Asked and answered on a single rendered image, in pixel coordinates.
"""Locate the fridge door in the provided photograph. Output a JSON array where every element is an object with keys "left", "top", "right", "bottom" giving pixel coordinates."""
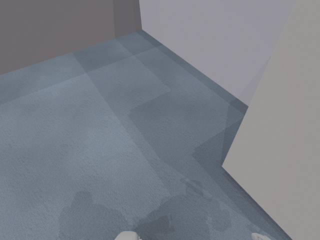
[{"left": 222, "top": 0, "right": 320, "bottom": 240}]

